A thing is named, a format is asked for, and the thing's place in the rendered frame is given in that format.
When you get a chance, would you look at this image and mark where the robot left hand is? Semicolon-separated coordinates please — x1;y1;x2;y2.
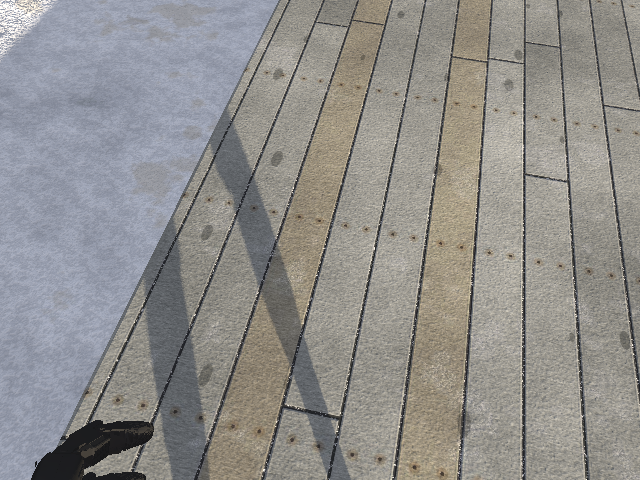
31;420;154;480

